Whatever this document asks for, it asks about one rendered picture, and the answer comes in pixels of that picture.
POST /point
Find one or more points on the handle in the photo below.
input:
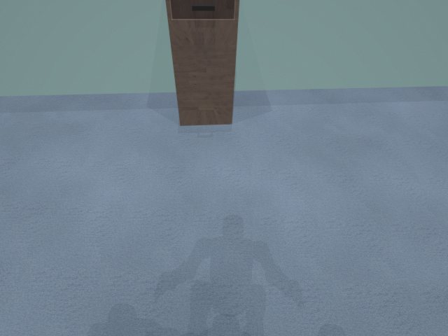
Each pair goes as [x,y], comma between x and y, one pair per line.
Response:
[203,7]

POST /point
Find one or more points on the drawer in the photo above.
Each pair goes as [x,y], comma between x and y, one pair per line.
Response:
[182,9]

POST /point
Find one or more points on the cabinet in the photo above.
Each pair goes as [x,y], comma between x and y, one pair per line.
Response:
[204,58]

